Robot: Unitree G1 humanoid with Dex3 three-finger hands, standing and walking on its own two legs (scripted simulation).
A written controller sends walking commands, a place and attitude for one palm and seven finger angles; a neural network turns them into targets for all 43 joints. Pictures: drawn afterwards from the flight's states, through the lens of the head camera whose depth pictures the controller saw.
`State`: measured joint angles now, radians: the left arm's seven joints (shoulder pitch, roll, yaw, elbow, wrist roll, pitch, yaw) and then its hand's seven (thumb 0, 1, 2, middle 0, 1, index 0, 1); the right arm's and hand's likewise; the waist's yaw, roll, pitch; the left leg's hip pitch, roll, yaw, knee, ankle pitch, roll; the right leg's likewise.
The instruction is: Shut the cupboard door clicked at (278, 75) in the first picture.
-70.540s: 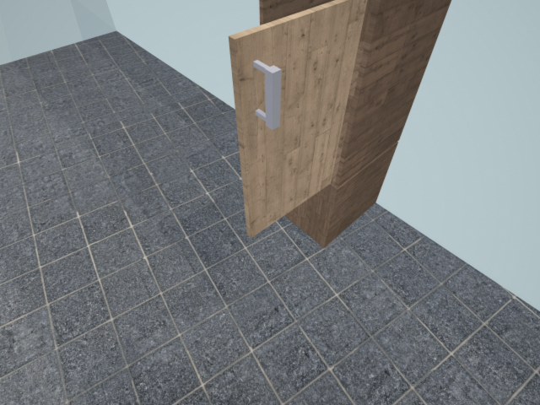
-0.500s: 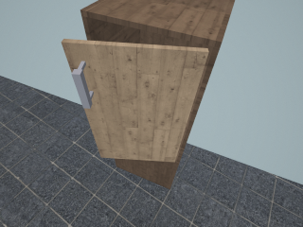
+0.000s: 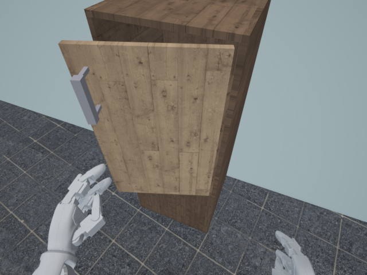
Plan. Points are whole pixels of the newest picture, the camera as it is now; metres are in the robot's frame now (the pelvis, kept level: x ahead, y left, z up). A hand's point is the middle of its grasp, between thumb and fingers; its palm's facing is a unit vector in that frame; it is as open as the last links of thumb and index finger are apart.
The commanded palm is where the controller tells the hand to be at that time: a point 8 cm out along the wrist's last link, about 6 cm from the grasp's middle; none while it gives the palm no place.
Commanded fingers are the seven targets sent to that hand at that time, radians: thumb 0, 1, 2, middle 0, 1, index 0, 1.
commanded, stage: raise the hand and make a fist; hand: left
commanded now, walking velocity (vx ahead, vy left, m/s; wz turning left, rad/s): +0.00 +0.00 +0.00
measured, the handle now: (89, 96) +0.47 +0.23 +0.17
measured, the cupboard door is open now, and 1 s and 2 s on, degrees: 20 20 20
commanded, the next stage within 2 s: bring the fist close to the handle in 1.62 s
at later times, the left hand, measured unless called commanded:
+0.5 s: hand (90, 223) +0.21 +0.18 +0.06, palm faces -0.06 -1.00 -0.01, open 4.3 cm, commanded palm +0.17 +0.24 +0.08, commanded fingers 0.00 0.90 0.90 -0.93 -1.10 -0.93 -1.10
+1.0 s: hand (47, 201) +0.21 +0.23 +0.15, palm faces +0.02 -1.00 -0.06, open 3.1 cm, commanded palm +0.19 +0.27 +0.15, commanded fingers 0.00 0.90 0.90 -1.30 -1.50 -1.30 -1.50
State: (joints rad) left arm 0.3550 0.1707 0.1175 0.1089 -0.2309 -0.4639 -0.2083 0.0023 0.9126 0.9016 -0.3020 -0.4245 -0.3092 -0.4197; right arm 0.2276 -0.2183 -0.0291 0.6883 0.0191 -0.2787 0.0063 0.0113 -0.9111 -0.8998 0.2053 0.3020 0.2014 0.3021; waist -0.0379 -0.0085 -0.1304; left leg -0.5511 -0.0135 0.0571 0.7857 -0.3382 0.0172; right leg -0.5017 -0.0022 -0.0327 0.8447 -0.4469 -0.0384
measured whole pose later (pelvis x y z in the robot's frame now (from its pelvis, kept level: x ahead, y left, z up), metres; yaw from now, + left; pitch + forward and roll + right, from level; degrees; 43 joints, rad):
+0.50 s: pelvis +0.01 -0.01 -0.01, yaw +0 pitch +7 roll +0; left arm 0.42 0.27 0.21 -0.10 -0.34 -0.14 -0.34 0.02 0.90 0.90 -0.75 -0.91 -0.76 -0.91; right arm 0.27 -0.18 0.03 0.55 0.05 -0.21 -0.07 0.01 -0.91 -0.90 0.21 0.30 0.20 0.30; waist -0.01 0.03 -0.10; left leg -0.61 0.02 0.03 0.88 -0.39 0.00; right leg -0.54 0.03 -0.05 0.89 -0.48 -0.05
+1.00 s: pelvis +0.00 +0.03 +0.01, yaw +2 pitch +1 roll -2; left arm 0.33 0.28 0.19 -0.29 -0.31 -0.05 -0.24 0.01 0.90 0.90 -1.21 -1.41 -1.21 -1.40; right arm 0.24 -0.23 0.08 0.54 0.06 -0.26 -0.06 0.01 -0.91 -0.90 0.21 0.30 0.20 0.30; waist 0.04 0.05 -0.07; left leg -0.44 -0.02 0.02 0.75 -0.34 0.06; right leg -0.32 0.00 -0.07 0.69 -0.39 0.00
